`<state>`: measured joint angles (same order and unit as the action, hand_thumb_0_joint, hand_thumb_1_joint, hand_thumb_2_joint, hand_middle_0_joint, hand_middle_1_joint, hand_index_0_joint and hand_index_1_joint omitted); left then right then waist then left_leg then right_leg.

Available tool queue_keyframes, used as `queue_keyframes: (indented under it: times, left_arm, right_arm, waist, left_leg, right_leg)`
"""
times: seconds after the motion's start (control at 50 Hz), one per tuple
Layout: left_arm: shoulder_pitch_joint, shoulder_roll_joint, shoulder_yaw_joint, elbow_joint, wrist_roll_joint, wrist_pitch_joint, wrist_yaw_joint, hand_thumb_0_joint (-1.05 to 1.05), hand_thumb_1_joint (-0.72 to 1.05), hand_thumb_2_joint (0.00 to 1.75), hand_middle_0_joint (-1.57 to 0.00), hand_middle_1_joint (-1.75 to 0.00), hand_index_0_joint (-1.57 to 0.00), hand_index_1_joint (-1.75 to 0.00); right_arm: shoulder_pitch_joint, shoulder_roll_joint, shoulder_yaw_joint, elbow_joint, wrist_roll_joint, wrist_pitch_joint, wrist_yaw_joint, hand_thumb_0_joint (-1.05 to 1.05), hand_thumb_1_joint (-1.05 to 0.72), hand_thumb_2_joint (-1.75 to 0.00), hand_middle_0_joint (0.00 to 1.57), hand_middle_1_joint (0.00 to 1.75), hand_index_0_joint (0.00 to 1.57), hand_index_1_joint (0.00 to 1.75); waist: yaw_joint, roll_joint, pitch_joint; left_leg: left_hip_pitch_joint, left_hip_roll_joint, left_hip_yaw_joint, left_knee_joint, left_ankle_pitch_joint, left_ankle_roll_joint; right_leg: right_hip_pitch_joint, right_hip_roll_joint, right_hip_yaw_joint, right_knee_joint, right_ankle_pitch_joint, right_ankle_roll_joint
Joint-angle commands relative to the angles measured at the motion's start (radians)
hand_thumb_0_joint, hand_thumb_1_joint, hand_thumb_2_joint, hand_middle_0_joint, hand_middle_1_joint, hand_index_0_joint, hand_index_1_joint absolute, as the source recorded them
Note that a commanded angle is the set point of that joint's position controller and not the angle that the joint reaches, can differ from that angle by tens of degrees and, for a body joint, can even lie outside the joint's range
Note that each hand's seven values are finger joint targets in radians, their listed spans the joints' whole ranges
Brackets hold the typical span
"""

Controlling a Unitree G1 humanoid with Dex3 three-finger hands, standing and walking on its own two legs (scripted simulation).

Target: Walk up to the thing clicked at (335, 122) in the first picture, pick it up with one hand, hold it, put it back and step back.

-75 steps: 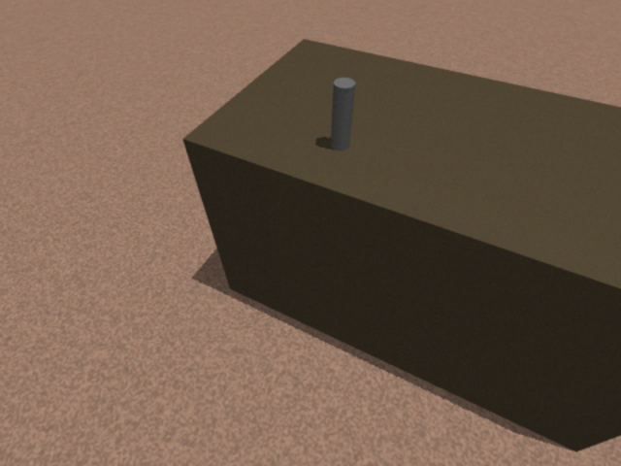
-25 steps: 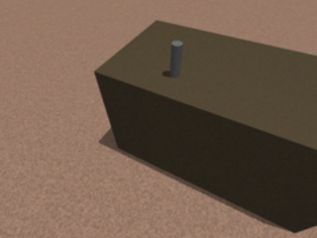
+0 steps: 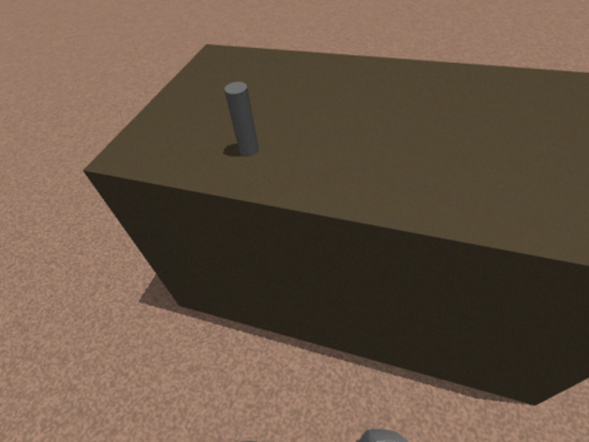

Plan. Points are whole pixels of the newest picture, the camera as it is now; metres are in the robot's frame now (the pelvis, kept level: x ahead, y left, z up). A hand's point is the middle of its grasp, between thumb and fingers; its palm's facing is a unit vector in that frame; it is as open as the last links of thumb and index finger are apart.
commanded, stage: walk up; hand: left
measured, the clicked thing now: (242, 121) +0.71 +0.14 +0.03
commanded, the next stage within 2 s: none
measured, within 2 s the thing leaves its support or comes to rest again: neither
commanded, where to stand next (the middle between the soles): +0.21 +0.07 m, yaw -16 degrees
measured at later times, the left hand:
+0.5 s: hand (102, 363) +0.26 +0.37 -0.14, palm faces -0.18 -0.86 -0.47, open 7.3 cm
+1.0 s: hand (141, 322) +0.33 +0.32 -0.14, palm faces -0.31 -0.86 -0.41, open 7.3 cm
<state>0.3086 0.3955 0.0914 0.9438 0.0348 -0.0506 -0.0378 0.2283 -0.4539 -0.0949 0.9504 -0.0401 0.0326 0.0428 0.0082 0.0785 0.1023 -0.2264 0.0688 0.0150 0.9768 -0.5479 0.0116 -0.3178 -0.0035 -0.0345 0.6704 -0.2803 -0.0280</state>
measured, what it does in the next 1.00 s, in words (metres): walks ahead, turning right: left foot, then right foot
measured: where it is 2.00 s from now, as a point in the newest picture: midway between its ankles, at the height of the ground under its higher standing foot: outside the picture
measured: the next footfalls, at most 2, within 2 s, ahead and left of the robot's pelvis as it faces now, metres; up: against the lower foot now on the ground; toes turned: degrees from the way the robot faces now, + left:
left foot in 0.38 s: +0.30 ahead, +0.20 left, +0.00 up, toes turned -5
right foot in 0.76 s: +0.17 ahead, -0.06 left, +0.00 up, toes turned -17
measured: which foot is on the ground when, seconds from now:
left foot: up 0.00-0.36, down 0.38-0.80, up 0.82-1.00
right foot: down 0.00-0.40, up 0.42-0.74, down 0.76-1.00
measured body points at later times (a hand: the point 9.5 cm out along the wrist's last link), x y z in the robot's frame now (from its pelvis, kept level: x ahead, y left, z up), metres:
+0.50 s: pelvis +0.16 +0.09 -0.01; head +0.21 +0.09 +0.44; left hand +0.27 +0.41 -0.11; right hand +0.23 -0.24 -0.11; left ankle +0.26 +0.20 -0.72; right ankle +0.08 -0.07 -0.65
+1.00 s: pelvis +0.17 +0.09 -0.01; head +0.22 +0.07 +0.44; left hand +0.35 +0.36 -0.11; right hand +0.17 -0.25 -0.12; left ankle +0.20 +0.23 -0.68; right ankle +0.18 -0.01 -0.72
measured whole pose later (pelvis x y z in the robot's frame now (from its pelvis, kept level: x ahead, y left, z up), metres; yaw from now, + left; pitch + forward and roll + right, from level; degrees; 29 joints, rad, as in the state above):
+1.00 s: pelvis +0.17 +0.09 -0.01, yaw -17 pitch -1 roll +1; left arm 0.22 0.38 0.04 0.79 0.04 0.00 0.00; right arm 0.19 -0.42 -0.04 0.84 0.01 0.01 -0.02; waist 0.01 0.00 0.13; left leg -0.43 0.03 0.01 0.99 -0.55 0.01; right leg -0.41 0.03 0.03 0.76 -0.33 -0.05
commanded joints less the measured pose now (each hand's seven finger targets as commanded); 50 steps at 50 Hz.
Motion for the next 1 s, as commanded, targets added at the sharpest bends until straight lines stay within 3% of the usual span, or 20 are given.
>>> queue_keyframes:
  times: [0.0,0.06,0.18,0.24,0.3,0.32,0.36,0.38,0.4,0.42,0.46,0.5,0.56,0.66,0.74,0.76,0.78,0.8,0.88,0.98]
  left_arm:
    - [0.025,0.309,0.064,-0.098,-0.029,-0.033,0.034,0.00,0.90,0.90,-0.20,-0.30,-0.20,-0.30]
    - [0.064,0.280,0.054,-0.105,-0.036,-0.046,0.044,0.00,0.90,0.90,-0.20,-0.30,-0.20,-0.30]
    - [0.147,0.315,0.061,-0.148,-0.029,-0.062,0.066,0.00,0.90,0.90,-0.20,-0.30,-0.20,-0.30]
    - [0.172,0.317,0.058,-0.162,-0.022,-0.068,0.077,0.00,0.90,0.90,-0.20,-0.30,-0.20,-0.30]
    - [0.093,0.300,0.038,-0.196,-0.021,-0.055,0.085,0.00,0.90,0.90,-0.20,-0.30,-0.20,-0.30]
    - [0.089,0.290,0.033,-0.194,-0.025,-0.047,0.087,0.00,0.90,0.90,-0.20,-0.30,-0.20,-0.30]
    - [0.090,0.219,0.004,-0.222,-0.031,-0.037,0.091,0.00,0.90,0.90,-0.20,-0.30,-0.20,-0.30]
    - [0.149,0.137,-0.025,-0.235,-0.042,-0.036,0.096,0.00,0.90,0.90,-0.20,-0.30,-0.20,-0.30]
    - [0.216,0.158,-0.023,-0.211,-0.050,-0.020,0.108,0.00,0.90,0.90,-0.20,-0.30,-0.20,-0.30]
    - [0.214,0.206,-0.017,-0.181,-0.045,-0.006,0.117,0.00,0.90,0.90,-0.20,-0.30,-0.20,-0.30]
    - [0.138,0.249,-0.003,-0.170,-0.043,-0.004,0.104,0.00,0.90,0.90,-0.20,-0.30,-0.20,-0.30]
    - [0.147,0.220,0.001,-0.153,-0.053,0.002,0.084,0.00,0.90,0.90,-0.20,-0.30,-0.20,-0.30]
    - [0.105,0.180,-0.005,-0.162,-0.050,0.013,0.068,0.00,0.90,0.90,-0.20,-0.30,-0.20,-0.30]
    - [0.047,0.192,0.017,-0.185,-0.021,0.030,0.060,0.00,0.90,0.90,-0.20,-0.30,-0.20,-0.30]
    - [0.075,0.206,0.040,-0.180,0.000,0.039,0.050,0.00,0.90,0.90,-0.20,-0.30,-0.20,-0.30]
    - [0.062,0.262,0.057,-0.193,0.009,0.032,0.052,0.00,0.90,0.90,-0.20,-0.30,-0.20,-0.30]
    - [-0.015,0.308,0.060,-0.229,0.012,0.023,0.050,0.00,0.90,0.90,-0.20,-0.30,-0.20,-0.30]
    - [-0.038,0.344,0.060,-0.236,0.005,0.025,0.050,0.00,0.90,0.90,-0.20,-0.30,-0.20,-0.30]
    - [-0.067,0.251,0.036,-0.229,0.001,0.022,0.059,0.00,0.90,0.90,-0.20,-0.30,-0.20,-0.30]
    - [-0.057,0.230,0.026,-0.220,0.000,0.037,0.056,0.00,0.90,0.90,-0.20,-0.30,-0.20,-0.30]
  right_arm:
    - [-0.025,-0.174,-0.023,-0.112,0.020,-0.036,0.003,0.00,-0.90,-0.90,0.20,0.30,0.20,0.30]
    - [0.058,-0.157,-0.027,-0.113,0.003,-0.024,0.013,0.00,-0.90,-0.90,0.20,0.30,0.20,0.30]
    - [-0.059,-0.161,-0.045,-0.224,-0.030,-0.015,0.031,0.00,-0.90,-0.90,0.20,0.30,0.20,0.30]
    - [-0.097,-0.144,-0.044,-0.260,-0.032,-0.028,0.030,0.00,-0.90,-0.90,0.20,0.30,0.20,0.30]
    - [-0.049,-0.124,-0.040,-0.245,-0.005,-0.048,0.019,0.00,-0.90,-0.90,0.20,0.30,0.20,0.30]
    - [-0.030,-0.120,-0.044,-0.229,-0.001,-0.055,0.014,0.00,-0.90,-0.90,0.20,0.30,0.20,0.30]
    - [0.131,-0.184,-0.072,-0.187,-0.006,-0.066,-0.001,0.00,-0.90,-0.90,0.20,0.30,0.20,0.30]
    - [0.189,-0.262,-0.092,-0.193,-0.017,-0.071,-0.014,0.00,-0.90,-0.90,0.20,0.30,0.20,0.30]
    - [0.130,-0.262,-0.086,-0.224,0.010,-0.065,-0.022,0.00,-0.90,-0.90,0.20,0.30,0.20,0.30]
    - [0.072,-0.275,-0.086,-0.226,0.032,-0.059,-0.021,0.00,-0.90,-0.90,0.20,0.30,0.20,0.30]
    - [0.015,-0.218,-0.067,-0.251,0.033,-0.047,-0.028,0.00,-0.90,-0.90,0.20,0.30,0.20,0.30]
    - [0.009,-0.204,-0.047,-0.244,0.031,-0.055,-0.036,0.00,-0.90,-0.90,0.20,0.30,0.20,0.30]
    - [0.022,-0.204,-0.035,-0.230,0.030,-0.066,-0.041,0.00,-0.90,-0.90,0.20,0.30,0.20,0.30]
    - [0.017,-0.219,-0.032,-0.256,0.033,-0.065,-0.051,0.00,-0.90,-0.90,0.20,0.30,0.20,0.30]
    - [-0.049,-0.187,-0.019,-0.267,0.045,-0.046,-0.056,0.00,-0.90,-0.90,0.20,0.30,0.20,0.30]
    - [-0.024,-0.147,-0.009,-0.266,0.049,-0.040,-0.057,0.00,-0.90,-0.90,0.20,0.30,0.20,0.30]
    - [-0.026,-0.103,0.006,-0.264,0.053,-0.033,-0.062,0.00,-0.90,-0.90,0.20,0.30,0.20,0.30]
    - [-0.067,-0.154,-0.011,-0.252,0.042,-0.025,-0.084,0.00,-0.90,-0.90,0.20,0.30,0.20,0.30]
    - [-0.008,-0.143,-0.006,-0.185,0.056,-0.043,-0.074,0.00,-0.90,-0.90,0.20,0.30,0.20,0.30]
    - [0.013,-0.123,0.011,-0.153,0.043,-0.074,-0.078,0.00,-0.90,-0.90,0.20,0.30,0.20,0.30]
  waist:
    - [0.012,-0.167,0.053]
    - [-0.001,-0.161,-0.021]
    - [0.033,-0.132,0.020]
    - [0.041,-0.164,0.015]
    - [0.007,-0.236,-0.051]
    - [-0.002,-0.219,-0.066]
    - [-0.097,-0.035,-0.149]
    - [-0.110,0.203,-0.206]
    - [-0.058,0.146,-0.251]
    - [-0.050,0.171,-0.255]
    - [-0.039,0.095,-0.144]
    - [-0.020,0.099,-0.102]
    - [-0.023,0.086,-0.104]
    - [-0.017,0.059,-0.151]
    - [0.044,0.021,-0.167]
    - [0.040,-0.163,-0.149]
    - [0.007,-0.315,-0.078]
    - [0.036,-0.286,-0.091]
    - [0.005,-0.220,-0.140]
    - [0.023,-0.227,-0.202]
  left_leg:
    - [-0.368,0.064,-0.108,0.160,0.130,0.012]
    - [-0.303,0.060,-0.097,0.099,0.218,0.001]
    - [-0.395,0.080,-0.086,-0.020,0.258,-0.044]
    - [-0.391,0.078,-0.080,-0.096,0.258,-0.032]
    - [-0.181,0.027,-0.012,-0.267,0.311,0.005]
    - [-0.110,-0.009,0.028,-0.346,0.380,0.014]
    - [0.159,-0.021,0.018,-0.486,0.561,0.050]
    - [0.293,0.217,-0.292,-0.498,0.750,0.117]
    - [0.254,0.355,-0.453,-0.554,0.748,0.211]
    - [0.169,0.404,-0.536,-0.574,0.574,0.296]
    - [0.005,0.290,-0.328,-0.580,0.501,0.241]
    - [-0.039,0.205,-0.174,-0.526,0.597,0.184]
    - [-0.006,0.206,-0.135,-0.484,0.675,0.204]
    - [-0.042,0.304,-0.158,-0.405,0.868,0.234]
    - [-0.197,0.250,-0.123,-0.286,0.520,0.126]
    - [-0.294,0.153,-0.044,-0.137,0.350,0.062]
    - [-0.426,-0.021,0.062,0.017,-0.025,0.011]
    - [-0.328,-0.022,-0.017,0.135,-0.153,0.010]
    - [-0.312,-0.029,-0.027,0.123,-0.011,0.011]
    - [-0.198,-0.050,0.010,-0.224,0.030,-0.006]
  right_leg:
    - [0.131,-0.287,0.556,-0.493,-0.379,-0.177]
    - [0.143,-0.216,0.406,-0.416,-0.107,-0.146]
    - [0.114,-0.227,0.367,-0.365,-0.009,-0.189]
    - [0.137,-0.237,0.340,-0.266,0.296,-0.195]
    - [0.080,-0.163,0.201,-0.124,0.571,-0.137]
    - [0.059,-0.120,0.164,-0.056,0.554,-0.112]
    - [-0.052,-0.033,0.095,0.259,0.385,-0.045]
    - [-0.243,0.074,0.093,0.470,-0.035,0.006]
    - [-0.243,0.100,0.089,0.572,-0.312,0.006]
    - [-0.211,0.028,0.131,0.628,-0.329,-0.005]
    - [-0.195,-0.010,0.125,0.630,-0.269,-0.009]
    - [-0.185,-0.011,0.118,0.553,-0.204,-0.010]
    - [-0.166,-0.008,0.104,0.343,-0.168,0.006]
    - [-0.057,0.003,0.029,0.229,-0.179,0.003]
    - [0.114,0.004,0.068,-0.014,-0.004,-0.056]
    - [0.124,-0.131,0.302,-0.142,0.036,-0.093]
    - [0.108,-0.291,0.583,-0.244,0.156,-0.181]
    - [-0.017,-0.373,0.639,-0.253,0.221,-0.295]
    - [0.098,-0.228,0.388,-0.120,0.497,-0.226]
    - [0.185,-0.174,0.309,-0.065,0.469,-0.204]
